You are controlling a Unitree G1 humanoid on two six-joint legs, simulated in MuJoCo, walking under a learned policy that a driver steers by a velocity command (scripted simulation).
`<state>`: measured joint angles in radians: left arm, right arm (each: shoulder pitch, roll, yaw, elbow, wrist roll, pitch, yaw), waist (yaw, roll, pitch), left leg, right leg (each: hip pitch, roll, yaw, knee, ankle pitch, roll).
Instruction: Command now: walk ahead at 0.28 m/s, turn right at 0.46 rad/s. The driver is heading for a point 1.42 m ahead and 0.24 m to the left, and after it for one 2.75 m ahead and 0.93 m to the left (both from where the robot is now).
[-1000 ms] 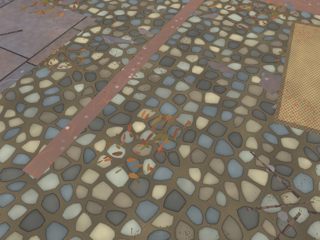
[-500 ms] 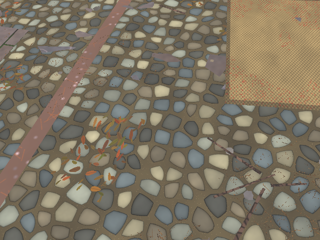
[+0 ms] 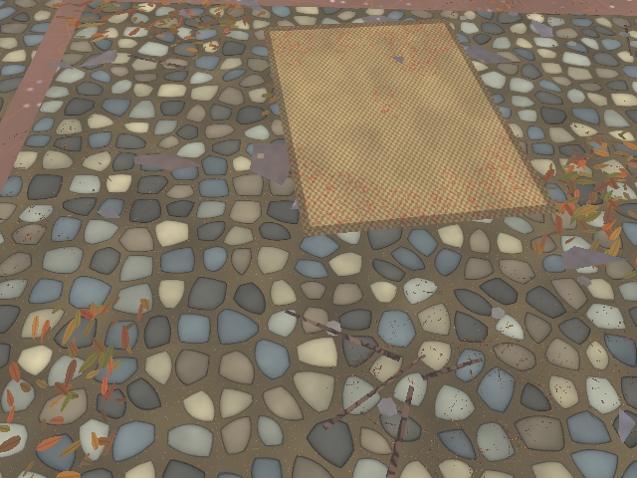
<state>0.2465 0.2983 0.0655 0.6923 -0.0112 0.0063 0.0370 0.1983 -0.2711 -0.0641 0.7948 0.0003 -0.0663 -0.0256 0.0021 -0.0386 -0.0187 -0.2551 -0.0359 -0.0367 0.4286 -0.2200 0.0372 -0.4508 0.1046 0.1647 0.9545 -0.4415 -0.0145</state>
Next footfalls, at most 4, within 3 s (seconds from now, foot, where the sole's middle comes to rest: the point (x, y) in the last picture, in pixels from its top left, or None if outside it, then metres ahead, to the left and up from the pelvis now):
0.38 right None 0.23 -0.18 -0.78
0.90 left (295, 459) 0.54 0.05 -0.78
1.38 right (335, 328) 0.87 -0.04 -0.78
1.78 left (241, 365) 0.76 0.18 -0.78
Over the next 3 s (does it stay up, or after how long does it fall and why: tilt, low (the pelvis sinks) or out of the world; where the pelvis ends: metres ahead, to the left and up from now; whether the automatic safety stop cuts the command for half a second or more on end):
stays up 1.19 0.22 -0.02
